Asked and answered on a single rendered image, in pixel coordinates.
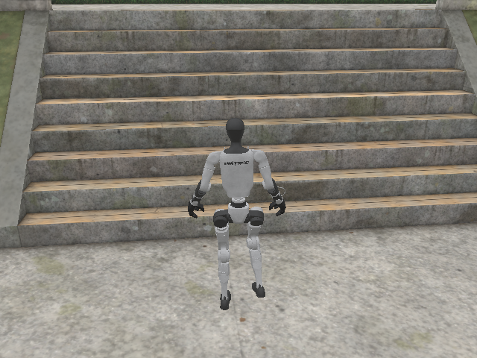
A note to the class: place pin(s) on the left robot upper arm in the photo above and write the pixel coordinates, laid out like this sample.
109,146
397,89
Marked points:
208,170

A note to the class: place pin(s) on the right robot upper arm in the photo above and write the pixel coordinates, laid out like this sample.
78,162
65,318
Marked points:
264,168

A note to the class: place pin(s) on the robot left hand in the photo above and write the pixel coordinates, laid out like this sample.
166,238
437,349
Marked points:
191,208

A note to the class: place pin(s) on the left robot thigh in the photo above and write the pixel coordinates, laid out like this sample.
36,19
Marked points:
221,224

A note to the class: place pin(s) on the robot left forearm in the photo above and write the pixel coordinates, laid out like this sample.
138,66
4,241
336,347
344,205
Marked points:
197,195

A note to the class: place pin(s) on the robot torso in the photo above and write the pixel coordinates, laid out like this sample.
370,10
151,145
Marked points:
237,181

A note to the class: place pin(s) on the robot right forearm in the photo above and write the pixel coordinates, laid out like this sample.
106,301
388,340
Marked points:
275,194

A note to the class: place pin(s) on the robot right hand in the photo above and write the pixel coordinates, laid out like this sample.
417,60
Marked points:
281,206

